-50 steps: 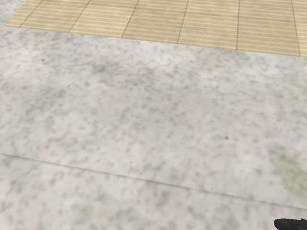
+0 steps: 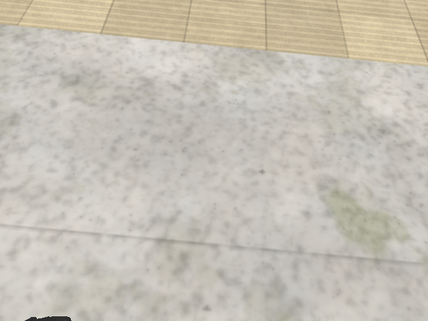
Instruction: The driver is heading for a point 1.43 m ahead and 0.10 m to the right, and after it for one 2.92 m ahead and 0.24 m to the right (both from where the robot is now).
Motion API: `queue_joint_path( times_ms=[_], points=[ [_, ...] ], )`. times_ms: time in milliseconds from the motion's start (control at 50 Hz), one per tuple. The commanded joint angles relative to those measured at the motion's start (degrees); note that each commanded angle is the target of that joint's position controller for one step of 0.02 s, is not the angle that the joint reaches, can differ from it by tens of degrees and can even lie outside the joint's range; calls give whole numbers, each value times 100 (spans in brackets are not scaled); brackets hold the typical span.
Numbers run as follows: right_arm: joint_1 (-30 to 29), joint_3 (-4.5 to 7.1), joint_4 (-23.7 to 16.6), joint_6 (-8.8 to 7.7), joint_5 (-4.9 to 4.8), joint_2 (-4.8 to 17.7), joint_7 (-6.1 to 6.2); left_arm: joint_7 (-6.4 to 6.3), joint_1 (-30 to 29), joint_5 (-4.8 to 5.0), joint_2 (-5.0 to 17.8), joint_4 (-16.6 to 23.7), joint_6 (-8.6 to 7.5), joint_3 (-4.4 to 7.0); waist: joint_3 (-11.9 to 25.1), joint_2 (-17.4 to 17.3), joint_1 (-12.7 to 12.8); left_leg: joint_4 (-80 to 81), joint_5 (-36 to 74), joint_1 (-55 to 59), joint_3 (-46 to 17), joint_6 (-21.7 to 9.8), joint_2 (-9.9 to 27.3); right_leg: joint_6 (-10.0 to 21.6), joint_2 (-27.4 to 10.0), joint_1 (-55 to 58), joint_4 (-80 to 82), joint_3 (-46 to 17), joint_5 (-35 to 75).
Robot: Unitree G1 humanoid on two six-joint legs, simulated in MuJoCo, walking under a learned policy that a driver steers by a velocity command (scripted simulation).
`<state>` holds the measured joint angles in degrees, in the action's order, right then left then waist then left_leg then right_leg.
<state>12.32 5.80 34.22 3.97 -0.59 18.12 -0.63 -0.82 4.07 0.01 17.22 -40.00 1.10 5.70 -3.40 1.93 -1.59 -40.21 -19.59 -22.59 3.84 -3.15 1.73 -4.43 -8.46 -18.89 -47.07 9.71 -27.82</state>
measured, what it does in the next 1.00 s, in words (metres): steps on the spot, turning right: right foot, then left foot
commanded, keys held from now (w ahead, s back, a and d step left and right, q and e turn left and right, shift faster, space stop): q+shift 0.16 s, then e+shift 0.62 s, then w+e+shift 0.14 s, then shift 0.04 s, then q+shift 0.04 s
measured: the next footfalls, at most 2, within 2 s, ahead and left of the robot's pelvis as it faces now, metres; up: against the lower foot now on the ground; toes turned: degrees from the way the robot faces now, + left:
right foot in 0.46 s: +0.09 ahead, -0.12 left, +0.00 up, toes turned +6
left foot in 0.80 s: +0.12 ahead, +0.12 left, +0.00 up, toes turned -18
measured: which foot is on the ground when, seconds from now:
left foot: down 0.00-0.50, up 0.52-0.78, down 0.80-1.00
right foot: up 0.00-0.44, down 0.46-0.80, up 0.82-1.00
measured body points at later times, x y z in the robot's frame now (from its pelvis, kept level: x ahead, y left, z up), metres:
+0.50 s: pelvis +0.04 +0.00 +0.01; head +0.06 -0.01 +0.46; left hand +0.11 +0.30 -0.09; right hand +0.28 -0.21 -0.07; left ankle +0.02 +0.09 -0.72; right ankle +0.05 -0.13 -0.72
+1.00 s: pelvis +0.08 +0.02 +0.03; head +0.09 +0.03 +0.48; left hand +0.34 +0.24 -0.05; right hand +0.07 -0.29 -0.06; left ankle +0.08 +0.13 -0.72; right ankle +0.05 -0.14 -0.61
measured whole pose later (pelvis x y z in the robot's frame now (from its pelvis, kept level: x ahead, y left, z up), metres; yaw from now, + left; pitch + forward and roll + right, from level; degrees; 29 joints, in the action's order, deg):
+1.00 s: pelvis +0.08 +0.02 +0.03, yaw -20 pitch +2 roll +0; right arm 17.2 4.3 38.8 -3.5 0.7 16.8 1.6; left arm -0.5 11.3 1.0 20.5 -35.6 0.4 5.6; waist 1.6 1.5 -2.9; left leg -19.8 -13.2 -8.6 2.2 -2.0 -0.5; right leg -2.2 -1.9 -37.7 -68.9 -4.1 -13.9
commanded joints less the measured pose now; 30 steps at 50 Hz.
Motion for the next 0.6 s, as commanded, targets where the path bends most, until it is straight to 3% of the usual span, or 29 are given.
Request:
queue_joint_path(
  times_ms=[20,40,60,80,120,160,200,300,320,360,400,460,480,500,520,540,560,600],
  points=[
    [774,381,-407,-395,214,1510,-16,-60,-812,-45,520,810,-129,88,1188,-1387,-394,2148,3167,2276,-3553,-1851,1929,25,775,-2523,-2824,-1320,-1117],
    [611,332,-360,-470,107,1354,24,-93,-809,4,508,791,-176,91,989,-1104,-241,2124,2636,2173,-3199,-1543,1647,190,708,-2552,-2691,-1478,-583],
    [288,274,-392,-444,-28,1165,92,-139,-652,-37,562,673,-195,117,875,-705,-47,2059,2312,2053,-2886,-1236,1409,240,586,-2540,-2405,-1571,-57],
    [-46,204,-473,-384,-98,1019,162,-160,-540,-76,660,635,-198,158,829,-715,122,2041,2279,1788,-2652,-1056,1229,243,573,-2322,-2116,-1598,327],
    [-234,152,-605,-313,-22,944,262,-102,-339,-74,561,504,-202,139,978,-766,222,2020,2528,1581,-2441,-961,971,171,788,-1931,-1933,-1535,833],
    [-154,169,-616,-290,-20,999,307,-76,-263,-52,424,420,-199,83,1025,-678,201,1983,2445,1600,-2442,-935,825,72,956,-1822,-1385,-1554,1061],
    [-225,97,-624,-278,16,891,338,-65,-45,-19,420,242,-147,44,1111,-760,160,1921,2445,1701,-2201,-922,890,-58,871,-1686,-1003,-1422,1218],
    [-415,-250,-400,-331,257,233,203,19,126,1,234,96,-96,-106,936,-968,28,2054,1761,975,-1755,-881,800,-67,424,-405,80,-1225,1301],
    [-422,-269,-326,-356,292,242,150,43,109,16,265,108,-102,-117,791,-1011,-30,2124,1499,843,-1732,-894,819,-22,429,-193,278,-1146,1255],
    [-509,-211,-224,-376,300,501,97,59,36,78,530,217,-112,-66,439,-1059,-79,2115,1221,787,-1793,-939,904,96,514,-192,532,-997,972],
    [-541,-118,-164,-330,208,768,137,74,95,137,731,316,-146,-18,298,-992,-48,1857,1811,1105,-1846,-981,1043,220,636,-408,824,-860,812],
    [-398,-51,-81,-266,60,781,262,130,454,124,765,343,-203,-13,484,-670,100,1266,2527,1588,-1627,-695,995,490,612,-210,1676,-1011,2144],
    [-346,-40,-162,-298,123,687,303,121,535,105,1042,369,-213,62,618,-122,-17,749,2060,1412,-1240,-410,585,717,332,56,1634,-1590,3734],
    [-518,-51,-325,-330,241,534,321,92,713,166,1256,311,-210,151,742,703,-78,6,1470,939,-531,8,-159,1217,-94,293,1902,-2546,4266],
    [-974,-63,-427,-364,262,441,320,75,912,136,1303,361,-206,183,664,1089,227,-706,319,52,-304,336,-741,1832,-577,758,2341,-3576,4529],
    [-1304,-93,-574,-384,206,294,305,46,1352,17,1241,280,-235,179,767,1408,522,-1698,-1747,-989,-639,416,-968,2301,-1013,1489,2712,-4370,4553],
    [-1205,-79,-542,-389,123,264,269,17,1389,-26,1217,282,-290,174,902,983,483,-2481,-1972,-1279,-1025,450,-813,2313,-972,1755,2667,-4302,4472],
    [-1036,-70,-444,-387,67,235,208,-59,831,138,1157,420,-259,193,897,432,165,-2113,-1298,-1391,-1154,518,-534,1808,-504,1750,2449,-3588,4330]
  ],
)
